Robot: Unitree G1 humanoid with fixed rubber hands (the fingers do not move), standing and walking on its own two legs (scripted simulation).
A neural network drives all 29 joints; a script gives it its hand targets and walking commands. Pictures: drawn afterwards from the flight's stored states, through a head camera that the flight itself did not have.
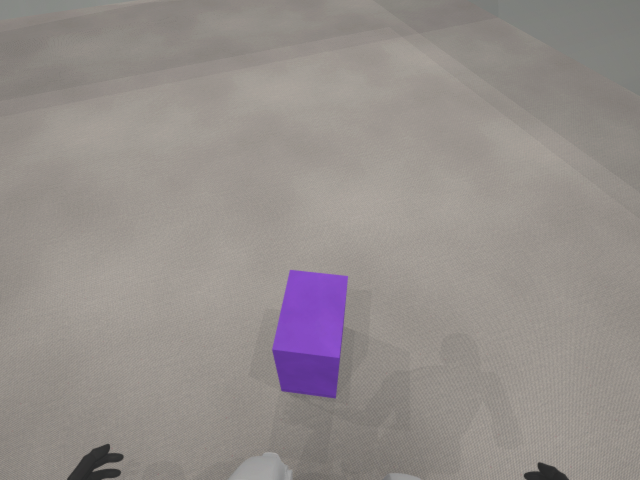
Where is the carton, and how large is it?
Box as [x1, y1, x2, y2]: [272, 270, 347, 397]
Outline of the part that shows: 290,270 272,348 281,390 335,397 347,276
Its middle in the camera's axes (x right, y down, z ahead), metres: -0.02 +0.27 +1.14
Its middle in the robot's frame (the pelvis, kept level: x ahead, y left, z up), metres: +0.58 +0.03 -0.58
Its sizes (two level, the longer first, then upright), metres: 0.243 0.166 0.297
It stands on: the floor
